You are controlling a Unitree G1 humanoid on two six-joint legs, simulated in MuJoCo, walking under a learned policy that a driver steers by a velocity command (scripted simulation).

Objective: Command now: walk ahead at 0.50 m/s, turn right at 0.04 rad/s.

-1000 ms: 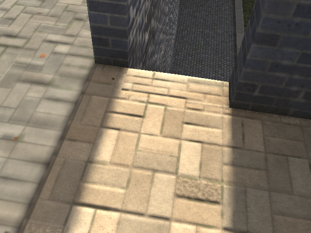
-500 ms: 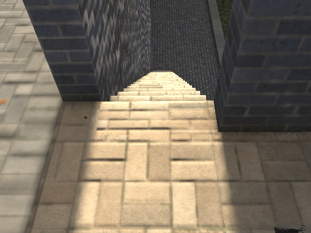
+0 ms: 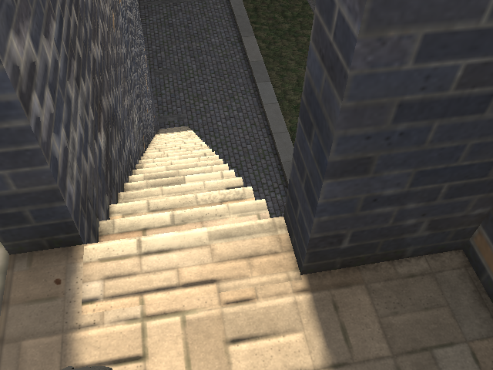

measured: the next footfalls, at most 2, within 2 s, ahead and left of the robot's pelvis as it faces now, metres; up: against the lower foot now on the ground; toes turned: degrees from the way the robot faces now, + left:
right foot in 0.14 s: +0.25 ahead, -0.15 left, +0.00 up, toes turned +1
left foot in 0.64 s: +0.38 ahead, +0.14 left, +0.00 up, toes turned +18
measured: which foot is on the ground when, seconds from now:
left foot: down 0.00-0.16, up 0.18-0.62, down 0.64-1.00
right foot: up 0.00-0.12, down 0.14-0.66, up 0.68-0.96, down 0.98-1.00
